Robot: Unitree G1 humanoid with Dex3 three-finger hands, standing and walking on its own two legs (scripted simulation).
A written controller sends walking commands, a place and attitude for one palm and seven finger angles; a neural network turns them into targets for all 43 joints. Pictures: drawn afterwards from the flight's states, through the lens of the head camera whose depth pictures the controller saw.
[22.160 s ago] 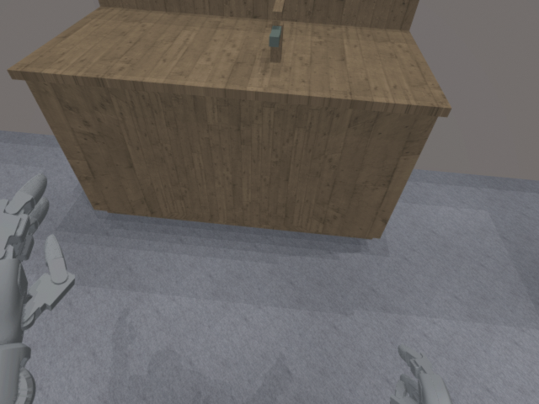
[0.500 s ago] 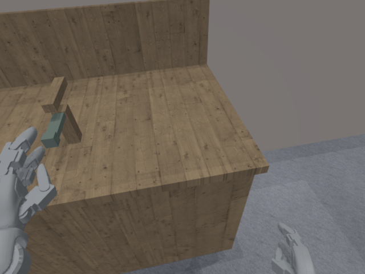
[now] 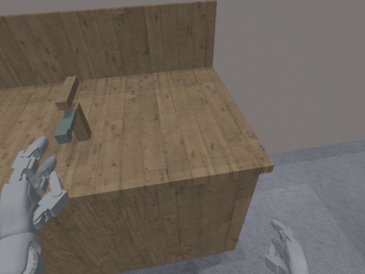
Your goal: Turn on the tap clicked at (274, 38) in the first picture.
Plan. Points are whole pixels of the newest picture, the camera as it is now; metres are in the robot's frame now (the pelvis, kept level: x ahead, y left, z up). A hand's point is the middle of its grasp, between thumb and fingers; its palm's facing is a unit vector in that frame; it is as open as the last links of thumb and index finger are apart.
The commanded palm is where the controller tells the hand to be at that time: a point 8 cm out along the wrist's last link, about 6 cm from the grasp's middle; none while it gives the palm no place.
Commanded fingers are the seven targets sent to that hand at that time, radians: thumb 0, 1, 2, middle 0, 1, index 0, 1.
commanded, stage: turn the palm inward beside the body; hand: left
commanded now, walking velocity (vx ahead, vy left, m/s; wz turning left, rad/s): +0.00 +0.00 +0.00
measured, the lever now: (63, 136) +0.36 +0.36 +0.12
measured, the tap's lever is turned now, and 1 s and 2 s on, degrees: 0 0 0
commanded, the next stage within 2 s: reach beside the lever's end, fingers flat in 0.54 s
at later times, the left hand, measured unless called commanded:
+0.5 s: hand (70, 189) +0.19 +0.22 +0.17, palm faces +0.48 -0.87 -0.13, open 7.4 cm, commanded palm +0.14 +0.26 +0.18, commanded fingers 0.00 0.90 0.90 -0.20 -0.30 -0.20 -0.30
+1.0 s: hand (63, 180) +0.21 +0.25 +0.16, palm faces +0.53 -0.84 -0.14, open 7.4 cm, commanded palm +0.17 +0.30 +0.17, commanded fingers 0.00 0.90 0.90 -0.20 -0.30 -0.20 -0.30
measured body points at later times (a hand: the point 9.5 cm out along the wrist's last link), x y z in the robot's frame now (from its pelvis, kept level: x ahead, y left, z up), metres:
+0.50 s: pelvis +0.01 -0.01 +0.00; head -0.03 -0.04 +0.45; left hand +0.16 +0.26 +0.18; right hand +0.22 -0.21 -0.06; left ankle +0.04 +0.12 -0.73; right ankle +0.00 -0.07 -0.73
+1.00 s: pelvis +0.01 -0.02 +0.00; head -0.02 -0.05 +0.45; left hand +0.18 +0.29 +0.17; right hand +0.21 -0.24 -0.07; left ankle +0.03 +0.12 -0.72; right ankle +0.00 -0.07 -0.73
